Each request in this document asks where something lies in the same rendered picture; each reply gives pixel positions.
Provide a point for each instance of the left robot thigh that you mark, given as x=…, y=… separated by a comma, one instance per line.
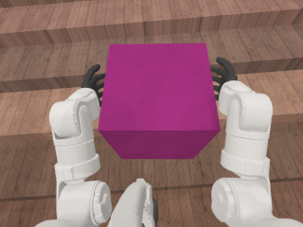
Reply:
x=129, y=209

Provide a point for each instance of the robot left hand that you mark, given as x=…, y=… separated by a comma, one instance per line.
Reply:
x=91, y=82

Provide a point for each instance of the carton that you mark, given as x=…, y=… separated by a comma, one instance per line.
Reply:
x=158, y=101

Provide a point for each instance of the right robot forearm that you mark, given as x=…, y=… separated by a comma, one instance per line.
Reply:
x=248, y=124

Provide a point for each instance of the robot left upper arm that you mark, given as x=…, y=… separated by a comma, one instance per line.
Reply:
x=85, y=204

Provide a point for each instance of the left robot forearm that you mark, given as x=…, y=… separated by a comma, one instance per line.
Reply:
x=73, y=138

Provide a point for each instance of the left robot shin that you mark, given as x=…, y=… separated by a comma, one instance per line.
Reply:
x=147, y=217

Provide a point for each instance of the robot right upper arm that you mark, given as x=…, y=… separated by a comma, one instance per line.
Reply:
x=243, y=202

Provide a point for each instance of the robot right hand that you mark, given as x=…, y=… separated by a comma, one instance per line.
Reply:
x=228, y=74

